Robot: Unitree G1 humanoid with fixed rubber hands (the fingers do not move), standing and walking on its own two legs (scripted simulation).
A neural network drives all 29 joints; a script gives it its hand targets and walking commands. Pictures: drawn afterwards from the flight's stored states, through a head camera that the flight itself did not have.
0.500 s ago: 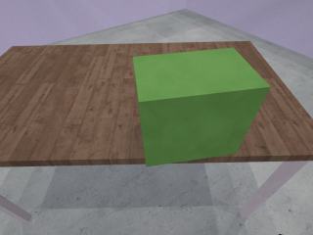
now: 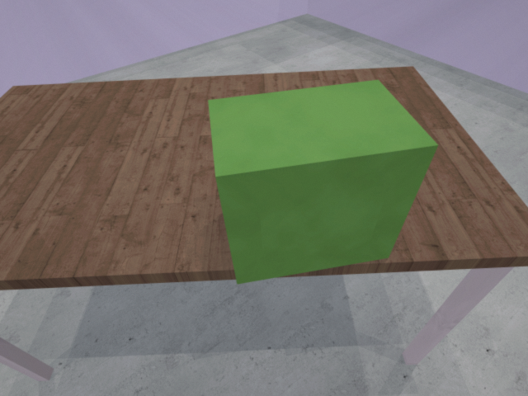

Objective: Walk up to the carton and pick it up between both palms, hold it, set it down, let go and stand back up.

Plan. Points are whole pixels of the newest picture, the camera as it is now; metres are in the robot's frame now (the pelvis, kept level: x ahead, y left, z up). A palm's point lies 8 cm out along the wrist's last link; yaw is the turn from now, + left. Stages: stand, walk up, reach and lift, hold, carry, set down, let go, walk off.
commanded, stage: walk up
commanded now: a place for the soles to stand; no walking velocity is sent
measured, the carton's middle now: (305, 185) +0.45 -0.04 +0.09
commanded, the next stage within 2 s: reach and lift in 0.68 s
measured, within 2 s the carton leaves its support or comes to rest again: neither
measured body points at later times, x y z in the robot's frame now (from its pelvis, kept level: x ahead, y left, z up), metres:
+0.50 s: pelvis -0.01 -0.01 +0.00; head -0.01 -0.01 +0.45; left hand +0.07 +0.29 -0.12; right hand +0.06 -0.32 -0.13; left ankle -0.04 +0.09 -0.74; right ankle -0.02 -0.14 -0.74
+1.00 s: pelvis -0.04 -0.02 -0.02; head +0.00 -0.01 +0.43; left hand +0.16 +0.26 -0.09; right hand +0.15 -0.30 -0.11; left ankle -0.04 +0.09 -0.74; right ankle -0.02 -0.14 -0.74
